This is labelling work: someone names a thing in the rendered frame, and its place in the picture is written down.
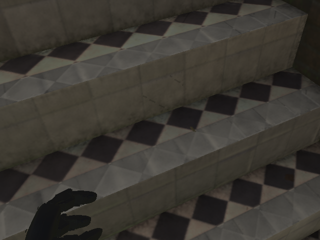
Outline left robot hand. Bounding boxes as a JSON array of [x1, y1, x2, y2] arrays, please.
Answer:
[[25, 188, 103, 240]]

